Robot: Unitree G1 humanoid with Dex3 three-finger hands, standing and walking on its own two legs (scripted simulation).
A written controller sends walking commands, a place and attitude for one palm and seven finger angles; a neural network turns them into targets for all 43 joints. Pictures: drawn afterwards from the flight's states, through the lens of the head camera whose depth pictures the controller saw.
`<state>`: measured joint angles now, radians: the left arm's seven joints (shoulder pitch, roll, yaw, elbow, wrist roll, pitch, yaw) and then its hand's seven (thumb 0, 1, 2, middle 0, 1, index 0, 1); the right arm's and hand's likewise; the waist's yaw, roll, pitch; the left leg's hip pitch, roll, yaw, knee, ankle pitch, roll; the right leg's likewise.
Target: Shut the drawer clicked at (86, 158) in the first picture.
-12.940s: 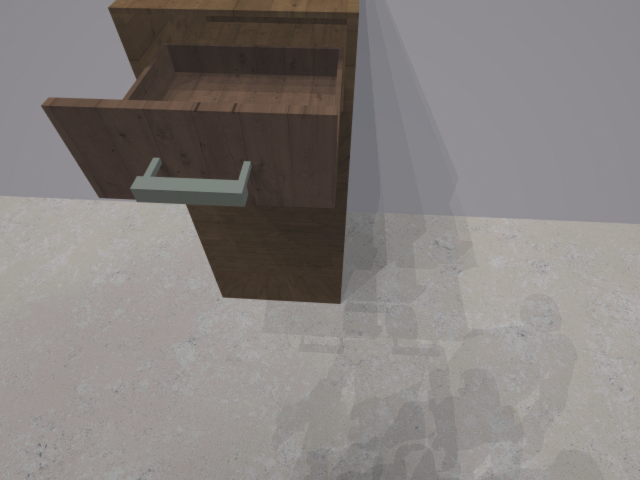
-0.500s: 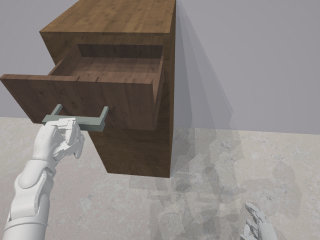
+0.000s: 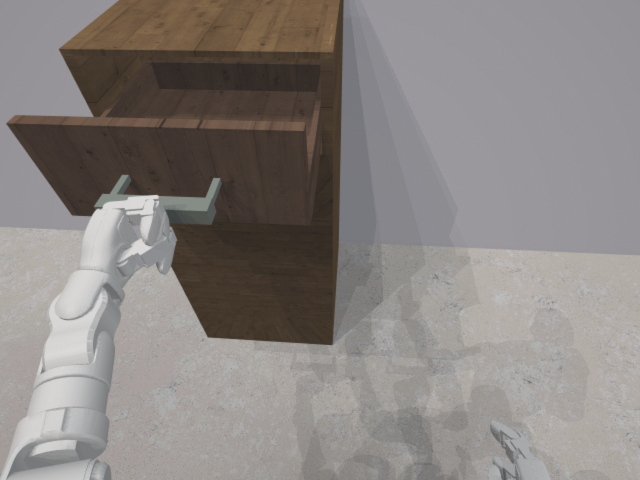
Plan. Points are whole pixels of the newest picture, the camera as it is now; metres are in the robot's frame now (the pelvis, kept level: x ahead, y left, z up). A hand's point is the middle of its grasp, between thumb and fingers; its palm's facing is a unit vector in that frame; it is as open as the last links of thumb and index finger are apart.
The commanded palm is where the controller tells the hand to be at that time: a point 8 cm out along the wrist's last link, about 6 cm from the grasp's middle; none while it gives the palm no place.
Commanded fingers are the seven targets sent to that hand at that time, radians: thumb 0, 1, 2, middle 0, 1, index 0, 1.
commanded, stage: push the drawer shut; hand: left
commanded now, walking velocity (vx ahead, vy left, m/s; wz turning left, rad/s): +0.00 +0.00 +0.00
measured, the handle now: (163, 196) +0.44 +0.24 +0.12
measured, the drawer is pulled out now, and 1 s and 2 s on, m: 0.19 0.07 0.00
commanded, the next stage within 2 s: pull the fist back off the drawer in 1.94 s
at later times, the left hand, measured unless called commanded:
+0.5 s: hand (182, 207) +0.42 +0.21 +0.13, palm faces +0.00 -1.00 -0.02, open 3.2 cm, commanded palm +0.40 +0.25 +0.12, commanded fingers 0.00 0.90 0.90 -1.40 -1.60 -1.40 -1.60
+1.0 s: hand (198, 175) +0.48 +0.20 +0.13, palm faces +0.00 -1.00 -0.01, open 3.4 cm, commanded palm +0.46 +0.25 +0.12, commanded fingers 0.00 0.90 0.90 -1.40 -1.60 -1.40 -1.60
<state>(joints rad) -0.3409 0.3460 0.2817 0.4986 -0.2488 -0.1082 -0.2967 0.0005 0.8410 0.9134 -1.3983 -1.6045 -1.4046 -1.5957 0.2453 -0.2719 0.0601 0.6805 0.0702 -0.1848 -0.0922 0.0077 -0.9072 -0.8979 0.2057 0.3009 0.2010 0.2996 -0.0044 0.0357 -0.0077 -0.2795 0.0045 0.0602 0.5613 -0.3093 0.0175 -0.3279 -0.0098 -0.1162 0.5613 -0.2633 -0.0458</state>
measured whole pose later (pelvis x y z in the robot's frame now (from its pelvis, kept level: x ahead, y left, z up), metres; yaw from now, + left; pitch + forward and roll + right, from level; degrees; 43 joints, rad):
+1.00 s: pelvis +0.01 +0.01 -0.01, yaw -1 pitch +9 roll +0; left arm -0.82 0.46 0.35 1.08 -0.15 -0.27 -0.27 0.03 0.91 0.94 -1.40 -1.60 -1.40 -1.60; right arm 0.37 -0.28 0.04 0.70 0.04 -0.06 -0.05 0.00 -0.91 -0.90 0.21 0.30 0.20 0.30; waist -0.10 0.02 -0.04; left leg -0.44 0.01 0.08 0.63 -0.34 0.03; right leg -0.48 0.00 -0.09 0.60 -0.27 -0.03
